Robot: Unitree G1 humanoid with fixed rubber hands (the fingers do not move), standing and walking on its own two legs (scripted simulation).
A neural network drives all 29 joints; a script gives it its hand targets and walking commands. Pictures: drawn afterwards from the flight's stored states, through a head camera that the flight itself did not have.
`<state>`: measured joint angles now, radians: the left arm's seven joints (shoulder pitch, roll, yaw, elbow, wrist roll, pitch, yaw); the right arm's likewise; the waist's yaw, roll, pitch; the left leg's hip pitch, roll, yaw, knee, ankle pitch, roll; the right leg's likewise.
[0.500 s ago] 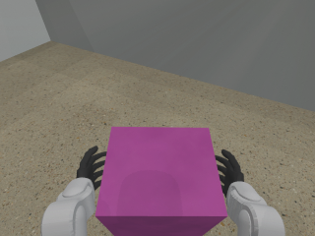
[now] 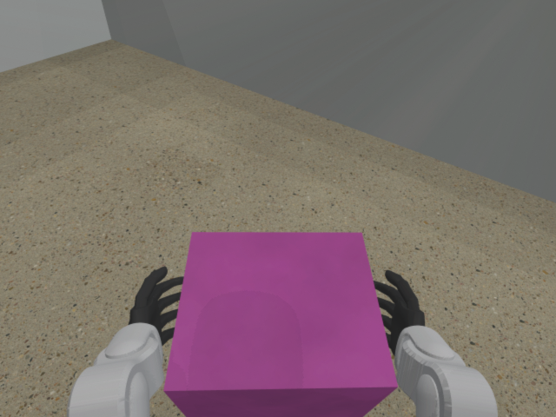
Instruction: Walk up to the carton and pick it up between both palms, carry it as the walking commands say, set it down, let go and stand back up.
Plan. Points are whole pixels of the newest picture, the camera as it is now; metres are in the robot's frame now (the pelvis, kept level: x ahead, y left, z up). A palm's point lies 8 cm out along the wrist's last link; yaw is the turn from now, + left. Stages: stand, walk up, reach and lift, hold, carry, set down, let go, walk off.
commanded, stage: carry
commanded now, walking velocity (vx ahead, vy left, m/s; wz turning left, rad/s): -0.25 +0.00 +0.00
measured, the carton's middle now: (276, 337) +0.25 +0.01 +0.02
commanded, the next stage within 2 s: none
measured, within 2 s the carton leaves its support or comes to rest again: neither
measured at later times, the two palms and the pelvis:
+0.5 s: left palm out of the picture +0.06 +0.13 +0.09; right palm out of the picture +0.04 -0.18 +0.09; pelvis -0.19 -0.01 +0.00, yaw -2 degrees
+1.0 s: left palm out of the picture -0.12 +0.14 +0.09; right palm out of the picture -0.15 -0.17 +0.08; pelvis -0.37 +0.00 +0.00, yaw -3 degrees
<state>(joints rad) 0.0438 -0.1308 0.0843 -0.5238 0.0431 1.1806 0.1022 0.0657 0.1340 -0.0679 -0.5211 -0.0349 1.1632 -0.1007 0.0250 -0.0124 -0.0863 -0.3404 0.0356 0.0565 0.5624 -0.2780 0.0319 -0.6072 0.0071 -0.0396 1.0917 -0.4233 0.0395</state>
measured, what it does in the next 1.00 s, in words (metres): walks backwards: right foot, then left foot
